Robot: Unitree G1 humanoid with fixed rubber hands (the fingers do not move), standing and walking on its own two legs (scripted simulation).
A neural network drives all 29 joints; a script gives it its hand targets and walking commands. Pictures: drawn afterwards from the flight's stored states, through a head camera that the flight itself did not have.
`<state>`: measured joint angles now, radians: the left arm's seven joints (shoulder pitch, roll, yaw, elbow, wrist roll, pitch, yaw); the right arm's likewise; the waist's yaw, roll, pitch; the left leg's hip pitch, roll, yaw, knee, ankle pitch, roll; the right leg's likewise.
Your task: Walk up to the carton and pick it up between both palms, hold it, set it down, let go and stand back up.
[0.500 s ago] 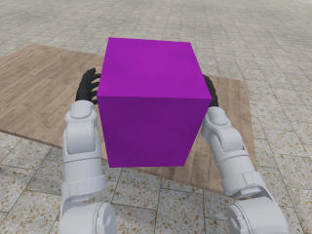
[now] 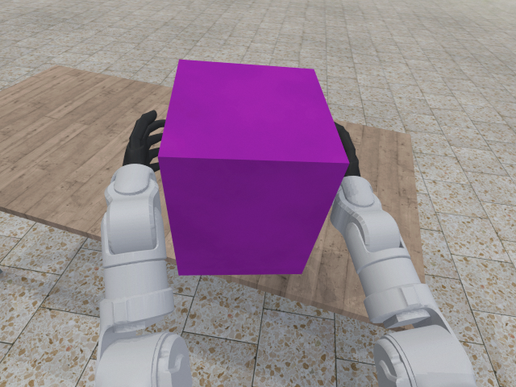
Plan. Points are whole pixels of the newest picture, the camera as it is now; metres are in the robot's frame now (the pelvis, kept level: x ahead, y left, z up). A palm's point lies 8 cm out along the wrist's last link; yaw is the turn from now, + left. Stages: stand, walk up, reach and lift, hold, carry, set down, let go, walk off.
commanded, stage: hold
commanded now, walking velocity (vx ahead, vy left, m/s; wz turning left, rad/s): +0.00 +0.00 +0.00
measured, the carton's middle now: (244, 174) +0.39 +0.00 +0.16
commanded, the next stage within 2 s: set down in 1.72 s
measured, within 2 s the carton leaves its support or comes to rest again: neither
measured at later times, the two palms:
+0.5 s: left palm (139, 168) +0.37 +0.15 +0.20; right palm (344, 175) +0.36 -0.14 +0.18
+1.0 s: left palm (138, 169) +0.37 +0.15 +0.20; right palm (342, 174) +0.36 -0.14 +0.18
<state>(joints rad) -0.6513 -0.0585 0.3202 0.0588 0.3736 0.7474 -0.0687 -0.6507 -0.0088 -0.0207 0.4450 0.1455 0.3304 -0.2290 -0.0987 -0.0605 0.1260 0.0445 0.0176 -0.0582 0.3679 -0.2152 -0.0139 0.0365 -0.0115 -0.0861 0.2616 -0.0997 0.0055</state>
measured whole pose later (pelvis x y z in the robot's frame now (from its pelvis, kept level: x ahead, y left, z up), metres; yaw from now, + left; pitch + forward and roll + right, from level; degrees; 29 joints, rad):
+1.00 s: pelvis +0.00 +0.00 +0.00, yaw +0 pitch -12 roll -1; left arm -0.65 -0.06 0.33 0.07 0.38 0.75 -0.07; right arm -0.66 -0.01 -0.02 0.47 0.15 0.33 -0.23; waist -0.10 -0.07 0.12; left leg 0.06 0.02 -0.05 0.36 -0.21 -0.01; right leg 0.05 -0.01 -0.08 0.26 -0.10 0.01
